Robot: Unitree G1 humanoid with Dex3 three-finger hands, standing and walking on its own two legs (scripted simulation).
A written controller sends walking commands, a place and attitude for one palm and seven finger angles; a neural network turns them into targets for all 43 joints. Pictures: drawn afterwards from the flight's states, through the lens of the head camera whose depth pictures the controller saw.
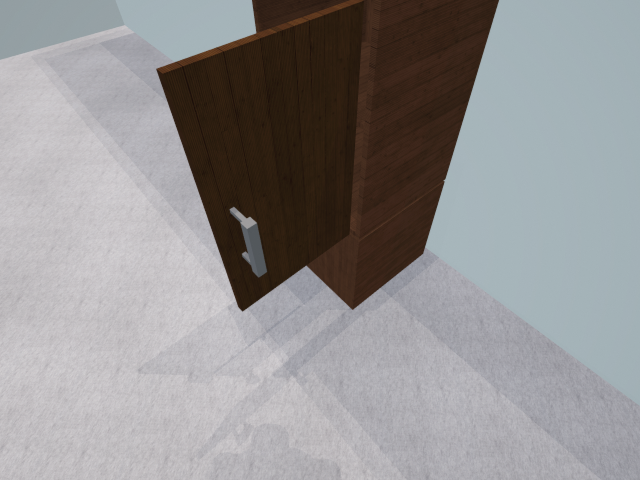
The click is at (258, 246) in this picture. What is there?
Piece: cupboard door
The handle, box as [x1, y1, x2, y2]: [229, 207, 266, 276]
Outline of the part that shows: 233,207 229,209 230,212 241,224 248,251 247,253 245,251 242,253 242,256 251,265 252,270 258,276 260,276 266,271 257,225 250,217 246,218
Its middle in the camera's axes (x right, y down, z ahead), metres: -0.14 +0.01 +0.75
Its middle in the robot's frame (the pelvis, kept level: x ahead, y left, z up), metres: +0.54 +0.18 -0.10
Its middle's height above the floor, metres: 0.68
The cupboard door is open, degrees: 92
